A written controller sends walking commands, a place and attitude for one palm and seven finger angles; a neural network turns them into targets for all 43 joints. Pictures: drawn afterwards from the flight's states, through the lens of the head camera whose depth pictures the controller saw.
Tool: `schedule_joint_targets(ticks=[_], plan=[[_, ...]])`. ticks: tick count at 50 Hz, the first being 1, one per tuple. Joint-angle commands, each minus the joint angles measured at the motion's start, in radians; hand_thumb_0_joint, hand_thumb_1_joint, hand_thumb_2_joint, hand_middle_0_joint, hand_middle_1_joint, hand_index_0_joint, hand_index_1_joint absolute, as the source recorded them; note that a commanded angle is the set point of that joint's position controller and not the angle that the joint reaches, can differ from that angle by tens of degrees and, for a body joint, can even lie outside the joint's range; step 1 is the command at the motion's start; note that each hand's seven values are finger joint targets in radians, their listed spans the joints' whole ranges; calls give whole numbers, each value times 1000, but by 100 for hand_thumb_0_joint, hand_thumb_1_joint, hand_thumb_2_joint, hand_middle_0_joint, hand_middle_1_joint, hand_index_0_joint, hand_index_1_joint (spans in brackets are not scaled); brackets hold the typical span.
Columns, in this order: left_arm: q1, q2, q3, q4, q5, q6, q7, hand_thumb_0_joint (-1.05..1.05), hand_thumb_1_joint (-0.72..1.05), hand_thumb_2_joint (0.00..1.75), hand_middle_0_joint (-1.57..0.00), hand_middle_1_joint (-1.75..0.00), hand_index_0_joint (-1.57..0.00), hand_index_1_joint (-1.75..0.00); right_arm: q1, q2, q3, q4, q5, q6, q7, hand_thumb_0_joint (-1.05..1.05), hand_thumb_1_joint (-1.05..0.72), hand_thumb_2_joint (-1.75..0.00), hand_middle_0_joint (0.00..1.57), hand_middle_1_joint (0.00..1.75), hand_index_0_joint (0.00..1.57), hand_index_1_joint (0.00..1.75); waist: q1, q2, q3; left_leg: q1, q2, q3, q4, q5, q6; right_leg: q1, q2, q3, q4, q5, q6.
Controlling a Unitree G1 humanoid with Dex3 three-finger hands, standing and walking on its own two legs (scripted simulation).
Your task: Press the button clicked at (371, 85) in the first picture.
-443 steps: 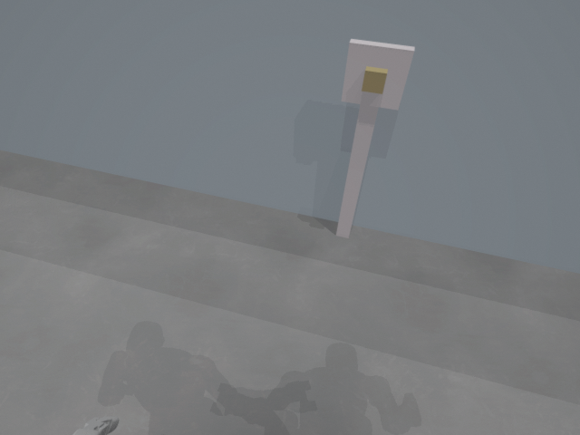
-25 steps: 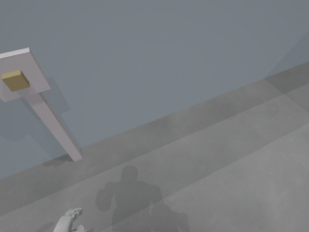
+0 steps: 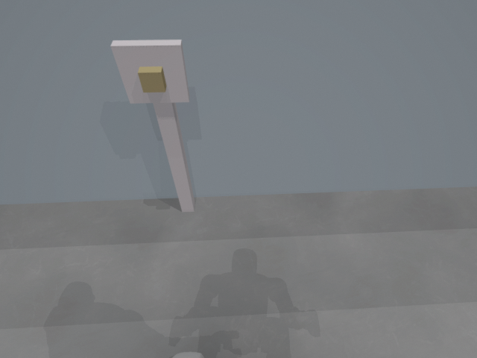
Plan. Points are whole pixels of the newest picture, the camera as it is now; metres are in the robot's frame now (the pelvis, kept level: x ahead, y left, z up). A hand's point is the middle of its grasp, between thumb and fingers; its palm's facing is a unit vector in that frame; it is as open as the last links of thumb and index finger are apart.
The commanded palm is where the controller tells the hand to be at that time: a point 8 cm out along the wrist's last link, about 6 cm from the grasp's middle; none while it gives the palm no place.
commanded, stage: turn to face it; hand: left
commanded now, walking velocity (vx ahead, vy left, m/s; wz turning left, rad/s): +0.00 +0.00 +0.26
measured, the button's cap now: (152, 78) +0.78 +0.31 +0.01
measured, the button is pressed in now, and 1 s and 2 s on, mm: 0 0 0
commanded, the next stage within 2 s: take the last steps up to it in 0.10 s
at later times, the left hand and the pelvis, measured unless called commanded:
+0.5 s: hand out of the picture +0.05 +0.24 -0.15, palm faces +0.08 -0.98 -0.20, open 7.4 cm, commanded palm none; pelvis +0.01 +0.04 +0.01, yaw +4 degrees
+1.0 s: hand out of the picture +0.03 +0.13 -0.15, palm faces +0.23 -0.95 -0.20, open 7.3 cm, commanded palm none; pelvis +0.12 -0.01 +0.01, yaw +8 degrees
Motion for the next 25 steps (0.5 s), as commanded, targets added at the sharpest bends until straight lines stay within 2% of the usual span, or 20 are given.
schedule_joint_targets(ticks=[1, 2, 3, 4, 5, 6, 8, 10, 11, 13, 15, 17, 20, 22, 25], plan=[[13, 189, 53, -58, -20, -7, 13, 0, 90, 90, -20, -30, -20, -30, 103, -119, -17, -51, -4, -58, -3, 0, -90, -90, 20, 30, 20, 30, -68, -29, -194, 330, 71, -49, -369, 377, 58, -79, -108, 59, 163, 394, -38], [18, 117, 33, -87, -26, -3, 8, 0, 90, 90, -20, -30, -20, -30, 149, -224, -41, -52, -7, -65, -8, 0, -90, -90, 20, 30, 20, 30, -86, 302, -227, 476, 339, -376, -371, 781, 165, -349, 27, 41, 370, -217, 38], [-23, 117, 23, -95, -20, 10, 17, 0, 90, 90, -20, -30, -20, -30, 183, -252, -44, -36, -1, -53, -17, 0, -90, -90, 20, 30, 20, 30, -108, 266, -239, 399, 402, -383, -353, 941, 257, -331, 35, 147, 478, -354, 31], [-40, 124, 28, -78, -15, 18, 18, 0, 90, 90, -20, -30, -20, -30, 146, -208, -33, -30, -7, -55, -26, 0, -90, -90, 20, 30, 20, 30, -92, 217, -192, 337, 365, -304, -366, 872, 262, -326, 21, 180, 534, -302, 24], [-54, 123, 29, -61, -16, 22, 17, 0, 90, 90, -20, -30, -20, -30, 97, -179, -24, -41, -9, -59, -36, 0, -90, -90, 20, 30, 20, 30, -80, 259, -151, 287, 314, -288, -375, 825, 252, -336, 20, 195, 558, -245, 29], [-59, 135, 35, -45, -15, 22, 12, 0, 90, 90, -20, -30, -20, -30, 45, -149, -13, -52, -10, -57, -39, 0, -90, -90, 20, 30, 20, 30, -62, 230, -102, 236, 272, -254, -384, 770, 236, -333, 25, 204, 585, -177, 28], [-23, 135, 36, -16, -14, 21, 2, 0, 90, 90, -20, -30, -20, -30, 10, -121, 1, -63, -7, -63, -39, 0, -90, -90, 20, 30, 20, 30, -35, 175, -80, 206, 225, -201, -409, 703, 211, -319, 37, 195, 604, -96, 34], [3, 126, 34, 2, -13, 23, 1, 0, 90, 90, -20, -30, -20, -30, 22, -110, 3, -55, -3, -70, -41, 0, -90, -90, 20, 30, 20, 30, -28, 139, -100, 223, 206, -187, -429, 666, 203, -311, 47, 194, 593, -52, 41], [8, 120, 31, 8, -13, 23, 1, 0, 90, 90, -20, -30, -20, -30, 38, -106, 4, -50, -3, -73, -40, 0, -90, -90, 20, 30, 20, 30, -30, 129, -104, 228, 203, -194, -446, 602, 202, -307, 50, 195, 587, -32, 44], [9, 115, 29, 13, -6, 19, -3, 0, 90, 90, -20, -30, -20, -30, 76, -93, 5, -37, -4, -80, -39, 0, -90, -90, 20, 30, 20, 30, -37, 133, -108, 243, 203, -228, -496, 394, 202, -328, 54, 197, 569, -12, 43], [-22, 112, 25, 5, -2, 13, -8, 0, 90, 90, -20, -30, -20, -30, 116, -84, 4, -22, -7, -86, -38, 0, -90, -90, 20, 30, 20, 30, -53, 115, -76, 238, 218, -288, -542, 180, 224, -358, 54, 197, 524, -17, 38], [-49, 108, 22, -3, 2, 5, -15, 0, 90, 90, -20, -30, -20, -30, 155, -83, 0, -2, -9, -92, -38, 0, -90, -90, 20, 30, 20, 30, -62, 116, -50, 245, 225, -331, -575, 45, 240, -385, 54, 196, 476, -20, 30], [-90, 87, 18, -15, 2, -5, -21, 0, 90, 90, -20, -30, -20, -30, 206, -65, -5, 22, -14, -102, -41, 0, -90, -90, 20, 30, 20, 30, -78, 103, -31, 254, 237, -359, -593, -13, 257, -391, 49, 193, 383, -37, 20], [-123, 83, 16, -24, 0, -10, -26, 0, 90, 90, -20, -30, -20, -30, 225, -68, -5, 37, -16, -104, -42, 0, -90, -90, 20, 30, 20, 30, -85, 116, -9, 232, 244, -374, -604, -49, 263, -370, 52, 189, 318, -55, 11], [-138, 64, 14, -25, -3, -15, -31, 0, 90, 90, -20, -30, -20, -30, 238, -76, -2, 56, -19, -106, -43, 0, -90, -90, 20, 30, 20, 30, -81, 140, 7, 184, 236, -368, -611, -91, 257, -313, 64, 175, 234, -60, 0]])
